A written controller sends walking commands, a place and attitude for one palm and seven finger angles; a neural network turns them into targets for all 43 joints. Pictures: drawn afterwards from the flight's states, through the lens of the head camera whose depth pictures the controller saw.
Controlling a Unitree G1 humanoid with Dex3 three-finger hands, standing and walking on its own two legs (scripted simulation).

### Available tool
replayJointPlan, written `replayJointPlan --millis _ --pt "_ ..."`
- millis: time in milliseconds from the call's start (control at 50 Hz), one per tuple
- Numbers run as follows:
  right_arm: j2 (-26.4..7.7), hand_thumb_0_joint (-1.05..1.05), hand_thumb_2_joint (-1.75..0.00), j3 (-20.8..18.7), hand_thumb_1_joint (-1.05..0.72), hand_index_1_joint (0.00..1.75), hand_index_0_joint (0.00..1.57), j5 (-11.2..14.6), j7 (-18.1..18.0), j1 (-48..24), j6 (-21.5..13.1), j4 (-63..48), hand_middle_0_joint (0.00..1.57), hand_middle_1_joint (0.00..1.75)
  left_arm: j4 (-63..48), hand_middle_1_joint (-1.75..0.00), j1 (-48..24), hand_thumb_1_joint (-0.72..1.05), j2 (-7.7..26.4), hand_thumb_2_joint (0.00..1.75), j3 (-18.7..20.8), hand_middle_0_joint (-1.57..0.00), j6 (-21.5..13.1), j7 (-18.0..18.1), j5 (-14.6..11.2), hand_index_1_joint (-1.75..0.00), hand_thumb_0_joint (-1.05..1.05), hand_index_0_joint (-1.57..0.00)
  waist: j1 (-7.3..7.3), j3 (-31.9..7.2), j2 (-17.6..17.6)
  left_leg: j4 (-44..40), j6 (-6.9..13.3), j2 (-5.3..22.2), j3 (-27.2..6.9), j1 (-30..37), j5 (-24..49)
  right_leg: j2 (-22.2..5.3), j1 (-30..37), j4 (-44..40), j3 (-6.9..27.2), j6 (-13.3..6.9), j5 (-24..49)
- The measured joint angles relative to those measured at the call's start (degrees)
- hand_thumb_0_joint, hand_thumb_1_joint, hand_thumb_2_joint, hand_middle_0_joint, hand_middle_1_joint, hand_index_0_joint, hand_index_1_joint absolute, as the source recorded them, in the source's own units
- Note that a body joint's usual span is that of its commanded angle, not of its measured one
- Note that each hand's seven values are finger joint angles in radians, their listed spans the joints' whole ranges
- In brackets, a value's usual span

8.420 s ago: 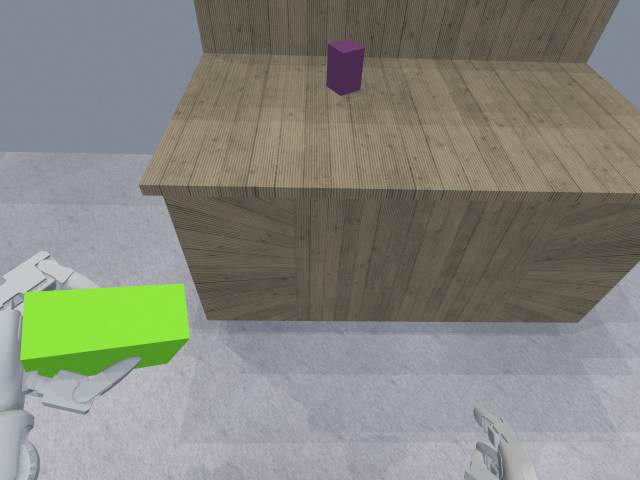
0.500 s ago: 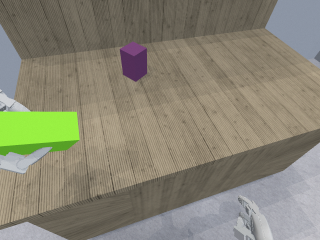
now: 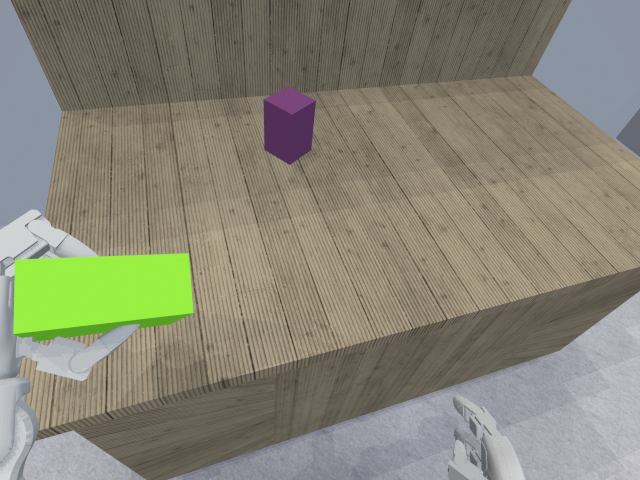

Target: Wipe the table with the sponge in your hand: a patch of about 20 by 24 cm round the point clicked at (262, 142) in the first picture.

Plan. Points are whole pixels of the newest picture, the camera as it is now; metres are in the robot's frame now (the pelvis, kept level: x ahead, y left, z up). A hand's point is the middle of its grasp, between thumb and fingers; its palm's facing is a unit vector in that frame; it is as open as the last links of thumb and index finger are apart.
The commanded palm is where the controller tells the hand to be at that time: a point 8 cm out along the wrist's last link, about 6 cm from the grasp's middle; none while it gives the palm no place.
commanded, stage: come to a stop and stand still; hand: left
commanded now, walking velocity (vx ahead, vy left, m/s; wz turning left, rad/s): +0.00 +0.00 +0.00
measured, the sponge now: (133, 296) +0.23 +0.22 +0.15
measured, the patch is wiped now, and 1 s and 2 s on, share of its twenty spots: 0.00 0.00 0.00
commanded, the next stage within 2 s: look again from close up in 0.04 s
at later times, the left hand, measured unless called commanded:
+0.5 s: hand (117, 283) +0.24 +0.23 +0.16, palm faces +0.36 -0.85 -0.39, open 9.3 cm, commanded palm +0.18 +0.26 +0.18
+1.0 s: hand (165, 276) +0.25 +0.19 +0.16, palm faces +0.33 -0.86 -0.38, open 9.3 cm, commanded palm +0.19 +0.22 +0.18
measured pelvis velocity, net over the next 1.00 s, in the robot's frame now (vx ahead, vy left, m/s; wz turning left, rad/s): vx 0.03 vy -0.05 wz -0.02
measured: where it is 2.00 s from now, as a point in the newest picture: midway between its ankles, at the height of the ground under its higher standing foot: outside the picture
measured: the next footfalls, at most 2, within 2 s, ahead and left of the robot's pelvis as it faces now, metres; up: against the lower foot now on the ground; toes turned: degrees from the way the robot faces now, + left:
none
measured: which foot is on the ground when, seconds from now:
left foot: down 0.00-1.00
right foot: down 0.00-1.00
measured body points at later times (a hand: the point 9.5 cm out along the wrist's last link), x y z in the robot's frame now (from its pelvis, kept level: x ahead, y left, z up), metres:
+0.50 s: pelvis +0.02 -0.02 +0.00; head +0.05 +0.01 +0.45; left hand +0.21 +0.27 +0.18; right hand +0.19 -0.24 -0.07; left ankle +0.04 +0.10 -0.74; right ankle +0.06 -0.17 -0.74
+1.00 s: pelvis +0.03 -0.05 +0.00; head +0.06 -0.03 +0.44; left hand +0.23 +0.23 +0.18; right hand +0.21 -0.28 -0.07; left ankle +0.04 +0.10 -0.74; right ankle +0.06 -0.17 -0.74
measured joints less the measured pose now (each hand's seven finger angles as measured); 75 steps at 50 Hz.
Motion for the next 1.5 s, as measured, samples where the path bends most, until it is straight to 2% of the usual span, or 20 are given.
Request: replayJointPlan --millis 520,620,840,1000,1180,1360,1400,1420,1440,1460,1500 --pt "-1.6 0.02 -0.9 -1.7 -0.91 0.3 0.2 0.2 -1.1 -1.9 2.3 -1.1 0.2 0.3 -3.3 -1.38 4.7 -0.44 1.2 1.03 0.8 -0.82 2.4 -0.3 -0.8 -1.38 -0.01 -0.82 -1.63 1.2 1.5 -1.9 -1.5 1.6 -0.3 0.7 -0.3 1.6 0.4 -1.6 -0.3 -0.3 -0.3" --pt "-1.2 0.02 -0.9 -1.8 -0.91 0.3 0.2 0.4 -1.1 -2.0 2.9 -1.3 0.2 0.3 -3.4 -1.38 4.6 -0.44 1.5 1.04 1.2 -0.82 3.2 -0.5 -1.2 -1.38 -0.01 -0.82 -1.41 0.8 1.0 -2.2 -1.7 1.7 -0.1 0.9 -0.5 1.8 0.1 -1.0 -0.1 -0.6 -0.8" --pt "0.3 0.02 -0.9 -1.6 -0.9 0.3 0.2 0.5 -0.3 -2.5 4.0 -3.1 0.2 0.3 -5.3 -1.38 3.6 -0.44 1.6 1.04 1.3 -0.82 5.0 -1.1 -2.2 -1.38 -0.01 -0.82 -1.29 0.4 0.4 -0.1 -3.1 3.5 -0.5 0.2 -1.9 3.4 -1.1 2.0 -0.4 -1.9 -2.7" --pt "-0.3 0.02 -0.9 -2.0 -0.9 0.3 0.2 0.6 -0.6 -2.2 4.9 -4.0 0.2 0.3 -6.4 -1.38 4.7 -0.44 2.1 1.04 1.6 -0.82 6.1 -1.5 -3.0 -1.38 -0.01 -0.82 -1.57 0.1 1.4 2.2 -4.5 5.3 -1.2 -1.2 -3.2 5.2 -2.6 4.2 -1.1 -3.4 -4.0" --pt "-1.7 0.02 -0.9 -3.0 -0.91 0.3 0.2 0.6 -1.6 -0.9 5.9 -3.3 0.2 0.3 -8.1 -1.38 5.8 -0.44 2.6 1.04 1.8 -0.82 7.5 -1.4 -3.7 -1.38 -0.01 -0.82 -2.61 -0.2 1.7 3.5 -5.2 6.1 -1.5 -2.0 -4.3 5.9 -3.8 6.6 -1.4 -4.3 -5.7" --pt "-2.3 0.02 -0.9 -3.1 -0.91 0.3 0.2 0.8 -1.7 -1.1 5.6 -2.3 0.2 0.3 -7.9 -1.38 8.6 -0.44 3.3 1.04 2.1 -0.82 6.5 -0.6 -3.4 -1.38 -0.01 -0.82 -4.38 -0.1 2.3 2.1 -5.0 5.5 -1.9 -0.7 -3.8 5.3 -2.4 5.5 -1.7 -4.1 -5.7" --pt "-2.4 0.02 -0.9 -3.0 -0.91 0.3 0.2 0.8 -1.8 -1.2 5.5 -2.0 0.2 0.3 -7.5 -1.38 9.1 -0.44 3.3 1.04 2.0 -0.82 6.4 -0.5 -3.2 -1.38 -0.01 -0.82 -4.29 -0.2 2.4 1.4 -4.9 5.2 -1.8 -0.2 -3.4 5.0 -1.9 4.7 -1.7 -3.8 -5.3" --pt "-2.2 0.02 -0.9 -3.5 -0.91 0.3 0.2 0.0 -2.1 -0.5 4.5 -2.0 0.2 0.3 -6.4 -1.38 6.3 -0.44 5.2 1.04 2.6 -0.82 6.3 -2.0 -1.1 -1.38 -0.01 -0.82 -2.81 0.1 2.4 2.1 -4.4 5.3 -1.3 -0.7 -3.2 5.0 -1.8 4.4 -1.7 -3.8 -5.0" --pt "-2.1 0.02 -0.9 -3.8 -0.91 0.3 0.2 -0.6 -2.4 0.0 3.4 -1.4 0.2 0.3 -3.5 -1.38 2.1 -0.44 7.8 1.04 3.6 -0.82 4.7 -3.2 -0.2 -1.38 -0.01 -0.82 -1.41 0.3 2.2 2.8 -3.5 4.9 -1.5 -1.4 -3.0 4.8 -2.1 4.4 -1.7 -3.8 -4.8" --pt "-2.2 0.02 -0.9 -3.6 -0.91 0.3 0.2 -0.6 -2.3 0.2 3.1 -1.0 0.2 0.3 -0.4 -1.38 -1.3 -0.44 9.1 1.04 4.7 -0.82 3.4 -3.5 -0.2 -1.38 -0.01 -0.82 -0.42 0.4 2.0 2.6 -2.9 4.7 -1.4 -1.4 -2.8 4.7 -2.3 4.4 -1.5 -3.8 -4.6" --pt "-2.7 0.02 -0.9 -3.0 -0.91 0.3 0.2 -0.3 -1.6 -0.2 2.6 -0.7 0.2 0.3 3.1 -1.38 -4.2 -0.44 8.8 1.04 6.5 -0.82 2.8 -2.6 -1.4 -1.38 -0.01 -0.82 -0.31 0.5 1.9 0.4 -3.7 3.9 -1.3 -0.2 -2.7 4.1 -2.3 4.2 -0.8 -3.3 -4.1"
